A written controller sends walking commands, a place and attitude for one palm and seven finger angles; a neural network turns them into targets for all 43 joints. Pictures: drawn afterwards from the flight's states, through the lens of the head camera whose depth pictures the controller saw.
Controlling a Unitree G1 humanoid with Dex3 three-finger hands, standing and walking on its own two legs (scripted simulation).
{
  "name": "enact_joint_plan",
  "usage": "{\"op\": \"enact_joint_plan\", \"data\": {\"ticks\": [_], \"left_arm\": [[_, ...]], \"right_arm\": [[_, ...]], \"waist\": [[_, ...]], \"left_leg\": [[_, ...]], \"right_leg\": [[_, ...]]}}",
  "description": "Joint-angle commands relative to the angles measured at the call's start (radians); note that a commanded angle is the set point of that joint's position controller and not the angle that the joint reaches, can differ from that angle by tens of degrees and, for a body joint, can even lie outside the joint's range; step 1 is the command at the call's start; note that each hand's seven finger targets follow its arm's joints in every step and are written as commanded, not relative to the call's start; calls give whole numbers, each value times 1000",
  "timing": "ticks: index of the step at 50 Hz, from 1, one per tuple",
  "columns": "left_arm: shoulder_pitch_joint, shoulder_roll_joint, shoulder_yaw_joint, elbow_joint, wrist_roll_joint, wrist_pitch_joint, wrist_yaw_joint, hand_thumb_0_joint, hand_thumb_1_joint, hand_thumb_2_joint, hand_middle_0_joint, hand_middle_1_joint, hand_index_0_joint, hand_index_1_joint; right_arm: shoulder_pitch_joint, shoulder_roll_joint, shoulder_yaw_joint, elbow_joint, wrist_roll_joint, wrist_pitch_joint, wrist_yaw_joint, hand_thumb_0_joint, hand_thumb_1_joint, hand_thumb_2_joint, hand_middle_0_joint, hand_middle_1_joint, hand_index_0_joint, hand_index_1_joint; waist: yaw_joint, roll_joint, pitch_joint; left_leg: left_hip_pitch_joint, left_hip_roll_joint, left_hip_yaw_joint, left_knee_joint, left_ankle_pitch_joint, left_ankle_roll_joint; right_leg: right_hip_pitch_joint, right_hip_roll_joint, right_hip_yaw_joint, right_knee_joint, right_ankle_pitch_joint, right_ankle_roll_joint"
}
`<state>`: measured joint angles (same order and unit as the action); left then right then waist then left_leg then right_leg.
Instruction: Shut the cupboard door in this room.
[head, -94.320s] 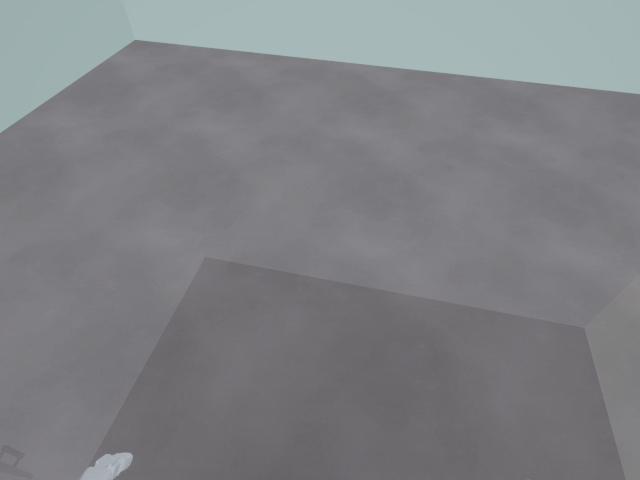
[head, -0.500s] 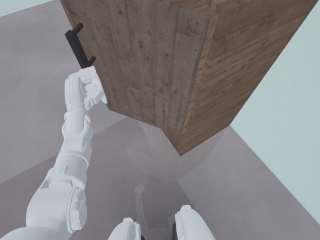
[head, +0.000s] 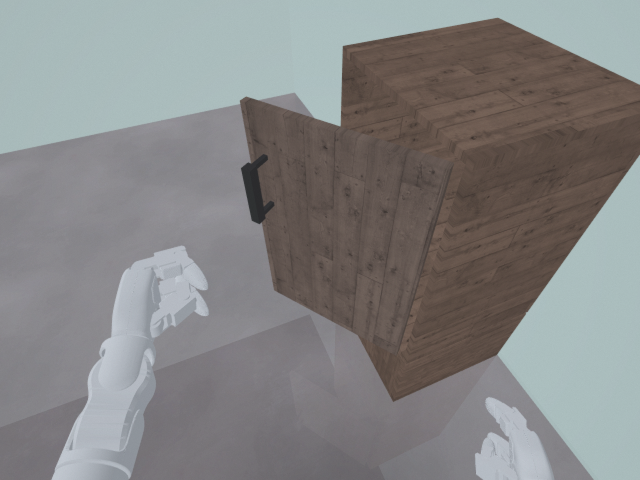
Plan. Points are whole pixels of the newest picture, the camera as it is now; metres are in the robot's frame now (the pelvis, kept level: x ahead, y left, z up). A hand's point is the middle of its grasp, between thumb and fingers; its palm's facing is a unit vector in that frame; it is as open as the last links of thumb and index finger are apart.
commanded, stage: draw the hand back to the body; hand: left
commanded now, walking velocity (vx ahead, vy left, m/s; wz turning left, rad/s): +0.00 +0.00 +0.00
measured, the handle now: (260, 189) +0.65 +0.17 -0.03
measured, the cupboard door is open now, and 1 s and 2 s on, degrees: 36 36 36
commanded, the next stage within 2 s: step back with the hand held close in 0.90 s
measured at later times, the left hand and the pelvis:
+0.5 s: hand (28, 334) +0.21 +0.27 +0.17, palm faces +0.46 -0.79 -0.40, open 6.0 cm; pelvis +0.02 +0.01 +0.02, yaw +1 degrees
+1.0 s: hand (11, 345) +0.19 +0.27 +0.18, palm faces +0.48 -0.78 -0.40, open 7.4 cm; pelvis +0.00 +0.00 +0.02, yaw +0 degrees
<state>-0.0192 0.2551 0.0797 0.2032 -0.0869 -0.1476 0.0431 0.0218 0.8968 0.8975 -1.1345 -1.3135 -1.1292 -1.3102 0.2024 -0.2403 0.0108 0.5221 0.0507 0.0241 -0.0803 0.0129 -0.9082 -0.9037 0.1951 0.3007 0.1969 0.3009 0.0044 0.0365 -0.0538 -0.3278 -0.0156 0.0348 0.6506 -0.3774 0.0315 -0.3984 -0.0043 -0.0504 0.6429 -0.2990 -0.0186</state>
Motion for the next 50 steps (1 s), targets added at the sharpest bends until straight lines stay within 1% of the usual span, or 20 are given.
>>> {"op": "enact_joint_plan", "data": {"ticks": [1, 5, 11, 12, 13, 15, 18, 23, 26, 27, 30, 34, 35, 38, 39, 40, 43, 44, 45, 50], "left_arm": [[-204, 147, 65, -354, 9, -16, 48, 0, 900, 900, -887, -1050, -887, -1050], [-50, 138, 74, -416, 11, 16, 52, 0, 900, 900, -777, -930, -777, -930], [104, 210, 192, -554, 13, 33, 58, 0, 900, 900, -613, -750, -613, -750], [112, 221, 210, -602, 13, 30, 60, 0, 900, 900, -585, -720, -585, -720], [131, 230, 227, -618, 14, 30, 62, 0, 900, 900, -558, -690, -558, -690], [159, 247, 253, -680, 16, 26, 67, 0, 900, 900, -502, -630, -502, -630], [245, 263, 298, -736, 16, 23, 77, 0, 900, 900, -420, -540, -420, -540], [369, 276, 359, -781, 13, 19, 80, 0, 900, 900, -282, -390, -282, -390], [419, 305, 415, -787, 8, 11, 84, 0, 900, 900, -200, -300, -200, -300], [423, 263, 378, -757, 11, 11, 79, 0, 900, 900, -200, -300, -200, -300], [374, 233, 340, -726, 14, 12, 78, 0, 900, 900, -200, -300, -200, -300], [335, 270, 362, -722, 19, 2, 88, 0, 900, 900, -200, -300, -200, -300], [326, 268, 357, -756, 21, -5, 89, 0, 900, 900, -200, -300, -200, -300], [332, 293, 379, -802, 25, -14, 99, 0, 900, 900, -200, -300, -200, -300], [348, 316, 398, -799, 25, -13, 101, 0, 900, 900, -200, -300, -200, -300], [350, 295, 382, -803, 24, -14, 100, 0, 900, 900, -200, -300, -200, -300], [357, 299, 394, -802, 28, -19, 101, 0, 900, 900, -200, -300, -200, -300], [373, 310, 411, -781, 27, -17, 100, 0, 900, 900, -200, -300, -200, -300], [377, 283, 389, -778, 25, -18, 96, 0, 900, 900, -200, -300, -200, -300], [400, 248, 369, -695, 13, -11, 78, 0, 900, 900, -200, -300, -200, -300]], "right_arm": [[-76, -89, -13, -124, -4, -57, -22, 0, -900, -900, 200, 300, 200, 300], [-85, -89, -5, -113, -12, -74, -15, 0, -900, -900, 200, 300, 200, 300], [-113, -82, -3, -108, -27, -85, -4, 0, -900, -900, 200, 300, 200, 300], [-115, -81, -4, -110, -29, -88, -3, 0, -900, -900, 200, 300, 200, 300], [-120, -75, -3, -106, -31, -92, -2, 0, -900, -900, 200, 300, 200, 300], [-126, -73, -2, -104, -33, -105, 0, 0, -900, -900, 200, 300, 200, 300], [-119, -71, -8, -94, -38, -123, 3, 0, -900, -900, 200, 300, 200, 300], [-116, -76, -22, -79, -37, -141, 11, 0, -900, -900, 200, 300, 200, 300], [-119, -78, -27, -74, -33, -147, 12, 0, -900, -900, 200, 300, 200, 300], [-118, -78, -28, -66, -33, -149, 11, 0, -900, -900, 200, 300, 200, 300], [-111, -93, -34, -58, -30, -153, 8, 0, -900, -900, 200, 300, 200, 300], [-114, -99, -37, -51, -32, -165, -2, 0, -900, -900, 200, 300, 200, 300], [-120, -93, -36, -58, -33, -169, -2, 0, -900, -900, 200, 300, 200, 300], [-128, -86, -31, -57, -37, -185, -4, 0, -900, -900, 200, 300, 200, 300], [-127, -89, -30, -54, -37, -189, -6, 0, -900, -900, 200, 300, 200, 300], [-133, -79, -27, -56, -37, -191, -6, 0, -900, -900, 200, 300, 200, 300], [-130, -79, -27, -51, -38, -199, -4, 0, -900, -900, 200, 300, 200, 300], [-125, -84, -28, -45, -38, -200, -4, 0, -900, -900, 200, 300, 200, 300], [-125, -78, -26, -47, -36, -198, -1, 0, -900, -900, 200, 300, 200, 300], [-120, -82, -33, -52, -30, -182, 4, 0, -900, -900, 200, 300, 200, 300]], "waist": [[-4, 15, -135], [7, 8, -84], [33, -22, -70], [36, 6, -94], [39, 2, -85], [43, 61, -78], [49, 57, -89], [53, 19, -44], [60, 14, 3], [51, 12, 34], [35, -14, 72], [44, -21, 51], [47, 17, 14], [59, 59, -22], [62, 64, -15], [61, 68, -1], [60, 83, 34], [63, 67, 40], [59, 62, 54], [52, -4, 102]], "left_leg": [[84, 27, -40, -189, 269, -7], [141, 34, -44, -238, 341, -13], [169, 34, -38, -275, 407, -15], [180, 33, -39, -274, 430, -17], [185, 33, -38, -276, 426, -17], [190, 32, -43, -284, 443, -23], [204, 33, -42, -278, 492, -25], [194, 36, -37, -281, 485, -27], [166, 37, -39, -300, 403, -28], [165, 37, -34, -302, 381, -25], [162, 39, -37, -317, 302, -17], [161, 30, -43, -324, 234, -7], [172, 26, -41, -324, 235, -6], [175, 22, -44, -324, 251, -9], [168, 21, -43, -323, 244, -10], [164, 21, -41, -326, 242, -10], [152, 23, -43, -332, 247, -18], [147, 25, -44, -333, 255, -19], [146, 27, -43, -334, 267, -21], [137, 33, -34, -344, 226, -16]], "right_leg": [[245, -13, 31, -153, 222, -9], [290, -12, 18, -198, 269, -9], [367, -12, 14, -234, 326, -7], [384, -13, 14, -234, 339, -6], [377, -11, 15, -241, 335, -4], [391, -13, 15, -245, 330, -7], [400, -11, 13, -247, 358, -3], [381, -9, 9, -259, 346, 3], [369, -7, 9, -271, 279, 1], [342, -7, 11, -276, 261, 2], [303, -9, 12, -294, 183, 6], [309, -9, 20, -308, 120, 6], [329, -13, 23, -301, 121, 4], [362, -10, 22, -293, 144, 1], [367, -10, 27, -302, 139, 0], [363, -12, 27, -303, 137, 0], [354, -4, 23, -303, 145, -4], [358, -3, 23, -307, 152, -4], [354, -3, 21, -304, 158, -5], [320, -3, 25, -323, 109, 3]]}}
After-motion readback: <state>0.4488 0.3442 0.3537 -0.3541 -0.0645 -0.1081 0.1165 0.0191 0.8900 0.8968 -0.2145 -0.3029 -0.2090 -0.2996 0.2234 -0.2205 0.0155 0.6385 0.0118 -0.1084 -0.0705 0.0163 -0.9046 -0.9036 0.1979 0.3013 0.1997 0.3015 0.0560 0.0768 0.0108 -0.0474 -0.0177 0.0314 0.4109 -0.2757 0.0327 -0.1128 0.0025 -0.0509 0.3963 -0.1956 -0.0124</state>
